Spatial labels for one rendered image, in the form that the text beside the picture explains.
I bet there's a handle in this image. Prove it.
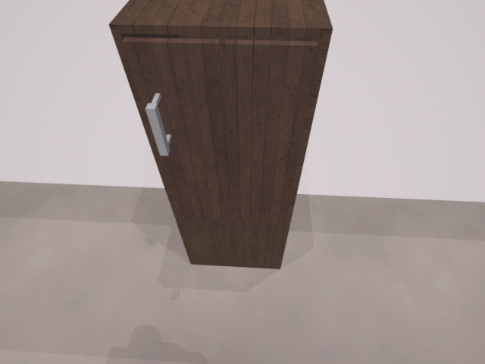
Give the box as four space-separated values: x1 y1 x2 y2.
145 93 171 156

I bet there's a cupboard door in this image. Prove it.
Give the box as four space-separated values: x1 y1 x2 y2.
121 37 319 224

